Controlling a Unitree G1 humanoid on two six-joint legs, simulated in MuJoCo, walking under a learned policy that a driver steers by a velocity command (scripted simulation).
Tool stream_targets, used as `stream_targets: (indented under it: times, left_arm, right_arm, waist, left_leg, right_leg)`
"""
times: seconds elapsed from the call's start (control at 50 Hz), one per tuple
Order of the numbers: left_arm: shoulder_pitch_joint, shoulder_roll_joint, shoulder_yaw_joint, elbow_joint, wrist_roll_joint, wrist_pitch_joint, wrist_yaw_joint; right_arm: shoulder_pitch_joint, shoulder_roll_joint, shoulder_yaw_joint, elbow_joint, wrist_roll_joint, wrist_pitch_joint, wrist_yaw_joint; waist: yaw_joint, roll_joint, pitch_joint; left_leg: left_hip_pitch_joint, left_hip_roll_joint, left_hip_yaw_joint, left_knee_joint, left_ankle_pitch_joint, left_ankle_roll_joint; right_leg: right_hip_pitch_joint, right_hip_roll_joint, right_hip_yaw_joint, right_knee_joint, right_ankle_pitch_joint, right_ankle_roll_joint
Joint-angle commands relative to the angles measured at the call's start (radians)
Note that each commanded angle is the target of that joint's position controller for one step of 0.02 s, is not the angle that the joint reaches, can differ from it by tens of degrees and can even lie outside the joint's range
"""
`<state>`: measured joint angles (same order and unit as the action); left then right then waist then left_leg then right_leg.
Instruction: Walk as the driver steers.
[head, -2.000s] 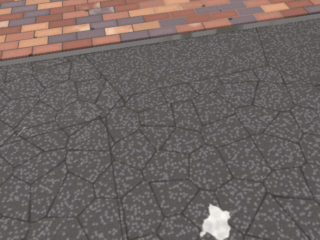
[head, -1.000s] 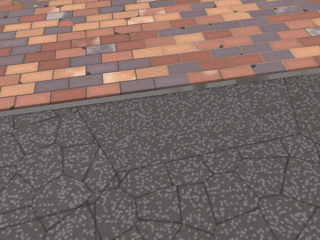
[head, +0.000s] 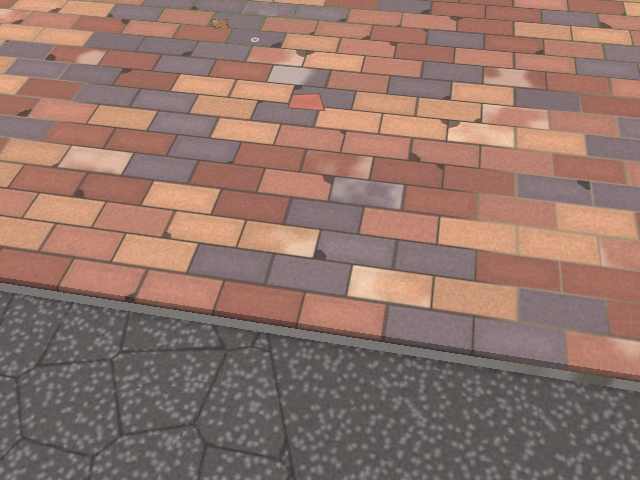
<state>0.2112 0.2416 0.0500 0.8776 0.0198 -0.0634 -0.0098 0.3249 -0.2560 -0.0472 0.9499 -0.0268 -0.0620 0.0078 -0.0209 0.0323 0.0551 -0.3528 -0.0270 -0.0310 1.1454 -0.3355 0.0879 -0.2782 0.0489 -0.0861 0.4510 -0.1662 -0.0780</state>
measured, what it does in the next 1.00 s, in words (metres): walks ahead: left foot, then right foot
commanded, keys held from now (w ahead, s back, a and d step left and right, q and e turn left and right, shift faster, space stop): w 1.00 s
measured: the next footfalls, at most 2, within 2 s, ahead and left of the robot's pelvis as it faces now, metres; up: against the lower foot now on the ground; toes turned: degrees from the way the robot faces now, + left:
left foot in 0.38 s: +0.37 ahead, +0.12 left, +0.00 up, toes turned +3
right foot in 0.94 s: +0.66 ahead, -0.06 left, +0.00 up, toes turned -5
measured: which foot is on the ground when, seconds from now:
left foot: up 0.00-0.36, down 0.38-0.94, up 0.96-1.00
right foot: down 0.00-0.38, up 0.40-0.92, down 0.94-1.00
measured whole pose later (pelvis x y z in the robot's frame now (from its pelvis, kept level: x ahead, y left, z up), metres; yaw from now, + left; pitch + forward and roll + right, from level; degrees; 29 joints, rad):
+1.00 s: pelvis +0.54 +0.01 -0.01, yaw -1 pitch +0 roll +1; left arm 0.11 0.21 0.05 0.90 0.03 -0.07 -0.01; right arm 0.40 -0.20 -0.04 1.05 -0.01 -0.07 0.00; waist -0.03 0.01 0.05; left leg -0.16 -0.03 0.02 1.01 -0.45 0.07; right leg -0.40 0.02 -0.11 0.57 -0.18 -0.10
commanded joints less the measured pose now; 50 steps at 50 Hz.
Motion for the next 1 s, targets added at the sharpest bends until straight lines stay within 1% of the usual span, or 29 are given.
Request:
stream_targets:
  times: [0.02,0.06,0.12,0.2,0.26,0.32,0.34,0.36,0.38,0.4,0.42,0.44,0.46,0.48,0.5,0.52,0.56,0.6,0.68,0.76,0.82,0.86,0.88,0.9,0.92,0.94,0.96,0.98,1.0]
  left_arm:
    - [0.074,0.075,0.011,0.003,-0.006,-0.028,0.001]
    - [0.109,0.1,0.017,0.026,-0.012,-0.039,-0.001]
    - [0.154,0.1,0.016,0.051,-0.014,-0.039,-0.003]
    - [0.21,0.108,0.016,0.077,-0.015,-0.04,-0.002]
    - [0.251,0.114,0.017,0.098,-0.008,-0.036,0.004]
    - [0.244,0.128,0.021,0.111,-0.001,-0.029,0.014]
    - [0.23,0.135,0.023,0.112,0.002,-0.026,0.017]
    - [0.215,0.136,0.022,0.113,0.0,-0.022,0.017]
    - [0.216,0.116,0.014,0.107,-0.003,-0.021,0.016]
    - [0.245,0.044,-0.008,0.061,-0.032,-0.024,0.009]
    - [0.309,0.041,-0.002,0.068,-0.032,-0.021,0.009]
    - [0.22,0.114,0.02,0.069,-0.01,-0.013,0.014]
    - [0.166,0.094,0.016,0.054,-0.009,-0.019,0.005]
    - [0.144,0.073,0.013,0.055,-0.008,-0.018,0.0]
    - [0.148,0.066,0.013,0.06,0.007,-0.008,-0.004]
    - [0.165,0.05,0.01,0.069,0.016,0.005,-0.01]
    - [0.148,0.041,0.01,0.064,0.019,0.019,-0.02]
    - [0.079,0.041,0.009,0.043,0.019,0.027,-0.025]
    - [-0.079,0.039,0.003,-0.008,0.013,0.027,-0.025]
    - [-0.182,0.018,-0.013,-0.041,0.006,0.024,-0.02]
    - [-0.234,0.032,-0.012,-0.066,0.006,0.018,-0.014]
    - [-0.216,0.041,-0.008,-0.071,0.008,0.01,-0.009]
    - [-0.167,0.047,-0.003,-0.058,0.007,0.004,-0.005]
    - [-0.065,0.059,0.007,-0.024,0.007,-0.003,0.003]
    - [0.111,0.073,0.02,0.037,0.014,-0.012,0.011]
    - [0.281,0.157,0.045,0.076,0.037,-0.02,0.023]
    - [0.313,0.271,0.071,0.083,0.042,-0.014,0.019]
    - [0.24,0.228,0.068,0.078,-0.003,-0.001,0.009]
    - [0.133,0.154,0.048,0.061,-0.008,0.0,0.008]
  right_arm:
    - [0.058,-0.048,-0.006,-0.04,-0.016,0.012,0.017]
    - [-0.001,-0.042,-0.003,-0.061,-0.014,0.019,0.023]
    - [-0.142,-0.041,0.004,-0.108,-0.01,0.02,0.027]
    - [-0.282,-0.016,0.02,-0.15,-0.001,0.015,0.031]
    - [-0.345,-0.028,0.019,-0.172,0.002,0.011,0.026]
    - [-0.338,-0.05,0.01,-0.179,0.0,0.002,0.02]
    - [-0.285,-0.06,0.004,-0.165,-0.002,-0.003,0.015]
    - [-0.168,-0.071,-0.006,-0.124,-0.008,-0.012,0.009]
    - [0.003,-0.111,-0.022,-0.068,-0.023,-0.023,-0.002]
    - [0.154,-0.208,-0.048,-0.048,-0.047,-0.029,-0.016]
    - [0.164,-0.255,-0.063,-0.035,-0.025,-0.016,-0.008]
    - [0.069,-0.19,-0.05,-0.046,0.004,-0.008,-0.003]
    - [-0.019,-0.128,-0.033,-0.06,0.01,-0.011,0.0]
    - [-0.066,-0.086,-0.022,-0.064,0.008,-0.016,0.002]
    - [-0.078,-0.064,-0.015,-0.054,0.013,-0.022,-0.001]
    - [-0.076,-0.051,-0.01,-0.043,0.015,-0.027,-0.003]
    - [-0.031,-0.066,-0.012,-0.017,0.019,-0.043,-0.005]
    - [0.005,-0.082,-0.016,0.004,0.022,-0.049,-0.006]
    - [0.068,-0.075,-0.011,0.033,0.02,-0.044,-0.007]
    - [0.137,-0.075,-0.009,0.063,0.012,-0.042,-0.011]
    - [0.172,-0.078,-0.009,0.084,0.004,-0.036,-0.019]
    - [0.155,-0.089,-0.012,0.089,-0.001,-0.031,-0.027]
    - [0.134,-0.096,-0.014,0.087,-0.002,-0.031,-0.029]
    - [0.121,-0.103,-0.016,0.087,-0.002,-0.029,-0.028]
    - [0.101,-0.102,-0.016,0.084,0.006,-0.025,-0.026]
    - [0.099,-0.07,-0.004,0.055,0.018,-0.028,-0.021]
    - [0.211,0.044,0.013,0.037,0.047,-0.028,-0.009]
    - [0.146,-0.054,-0.011,0.044,0.018,-0.021,-0.013]
    - [0.068,-0.051,-0.015,0.02,0.012,-0.022,-0.009]
  waist:
    - [-0.01,-0.103,-0.022]
    - [-0.01,-0.095,-0.008]
    - [0.017,-0.089,0.025]
    - [0.056,-0.096,0.027]
    - [0.075,-0.102,0.028]
    - [0.053,-0.11,0.023]
    - [0.026,-0.113,-0.002]
    - [-0.028,-0.096,-0.061]
    - [-0.089,-0.056,-0.163]
    - [-0.117,0.104,-0.304]
    - [-0.084,0.229,-0.363]
    - [-0.056,0.076,-0.229]
    - [-0.028,0.04,-0.117]
    - [-0.002,0.025,-0.071]
    - [0.022,0.04,-0.041]
    - [0.041,0.049,-0.041]
    - [0.051,0.037,-0.043]
    - [0.047,0.028,-0.019]
    - [0.015,0.02,0.025]
    - [-0.018,0.038,0.026]
    - [-0.027,0.037,0.044]
    - [-0.003,0.035,0.042]
    - [0.024,0.041,0.019]
    - [0.067,0.041,-0.033]
    - [0.142,0.011,-0.118]
    - [0.193,-0.064,-0.228]
    - [0.12,-0.303,-0.312]
    - [0.116,-0.136,-0.269]
    - [0.075,-0.1,-0.118]
  left_leg:
    - [-0.14,0.088,-0.018,-0.014,0.052,-0.023]
    - [-0.198,0.113,0.006,-0.073,0.106,-0.044]
    - [-0.278,0.139,0.04,-0.231,0.213,-0.073]
    - [-0.227,0.114,0.084,-0.459,0.331,-0.08]
    - [-0.212,0.095,0.092,-0.541,0.322,-0.064]
    - [-0.166,0.072,0.091,-0.6,0.221,-0.026]
    - [-0.091,0.048,0.099,-0.627,0.18,-0.008]
    - [0.053,0.016,0.116,-0.688,0.188,0.014]
    - [0.289,0.048,0.078,-0.707,0.197,0.048]
    - [0.589,0.317,-0.267,-0.738,0.086,0.133]
    - [0.677,0.465,-0.614,-0.854,0.113,0.219]
    - [0.565,0.403,-0.51,-0.862,0.045,0.185]
    - [0.422,0.363,-0.381,-0.896,0.081,0.162]
    - [0.33,0.314,-0.292,-0.936,0.129,0.129]
    - [0.263,0.277,-0.226,-0.961,0.194,0.108]
    - [0.225,0.254,-0.177,-0.981,0.235,0.098]
    - [0.218,0.24,-0.131,-1.0,0.336,0.111]
    - [0.227,0.233,-0.096,-1.028,0.349,0.121]
    - [0.269,0.21,-0.048,-1.048,0.396,0.117]
    - [0.336,0.21,-0.007,-1.022,0.501,0.112]
    - [0.426,0.249,-0.018,-0.981,0.582,0.115]
    - [0.475,0.265,-0.007,-0.917,0.721,0.103]
    - [0.467,0.257,0.012,-0.85,0.862,0.089]
    - [0.454,0.241,0.028,-0.723,0.99,0.077]
    - [0.384,0.197,0.065,-0.521,0.98,0.057]
    - [0.169,0.144,0.093,-0.24,0.648,0.03]
    - [-0.182,-0.056,0.122,0.133,-0.156,-0.016]
    - [-0.269,-0.013,-0.033,0.229,-0.146,0.002]
    - [-0.327,0.038,-0.019,0.246,-0.064,0.007]
  right_leg:
    - [0.087,-0.268,0.3,-0.3,0.081,-0.14]
    - [0.097,-0.258,0.251,-0.331,0.119,-0.15]
    - [0.131,-0.23,0.195,-0.363,0.154,-0.142]
    - [0.173,-0.208,0.135,-0.347,0.251,-0.115]
    - [0.259,-0.24,0.137,-0.31,0.325,-0.108]
    - [0.341,-0.278,0.143,-0.233,0.458,-0.094]
    - [0.351,-0.276,0.133,-0.163,0.578,-0.082]
    - [0.34,-0.251,0.105,-0.021,0.672,-0.067]
    - [0.235,-0.204,0.069,0.183,0.593,-0.047]
    - [-0.058,-0.109,0.004,0.521,0.23,-0.004]
    - [-0.281,0.026,0.052,0.75,-0.386,0.002]
    - [-0.352,-0.047,0.142,0.8,-0.314,-0.015]
    - [-0.354,-0.084,0.139,0.768,-0.222,-0.017]
    - [-0.318,-0.116,0.133,0.714,-0.164,-0.015]
    - [-0.279,-0.133,0.126,0.675,-0.139,-0.002]
    - [-0.24,-0.141,0.119,0.654,-0.12,0.011]
    - [-0.243,-0.142,0.099,0.634,-0.09,0.031]
    - [-0.305,-0.159,0.085,0.587,-0.031,0.05]
    - [-0.385,-0.168,0.058,0.418,0.082,0.075]
    - [-0.344,-0.133,0.016,0.262,0.133,0.066]
    - [-0.357,-0.119,0.016,0.207,0.097,0.033]
    - [-0.322,-0.1,0.008,0.163,0.022,0.0]
    - [-0.234,-0.07,-0.007,0.132,-0.013,-0.018]
    - [-0.102,-0.03,-0.025,0.098,-0.026,-0.037]
    - [0.114,-0.007,-0.038,0.025,0.028,-0.059]
    - [0.377,-0.196,0.173,-0.006,-0.026,-0.108]
    - [0.59,-0.492,0.682,-0.133,-0.001,-0.249]
    - [0.513,-0.45,0.739,-0.193,-0.126,-0.243]
    - [0.376,-0.419,0.576,-0.197,-0.183,-0.214]
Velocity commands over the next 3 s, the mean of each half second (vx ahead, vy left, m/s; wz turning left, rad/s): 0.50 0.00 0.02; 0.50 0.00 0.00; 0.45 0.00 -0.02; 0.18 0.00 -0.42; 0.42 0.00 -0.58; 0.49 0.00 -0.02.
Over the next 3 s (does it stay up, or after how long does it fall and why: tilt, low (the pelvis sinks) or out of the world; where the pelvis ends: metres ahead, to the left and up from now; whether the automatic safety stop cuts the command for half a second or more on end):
stays up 1.29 -0.23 0.04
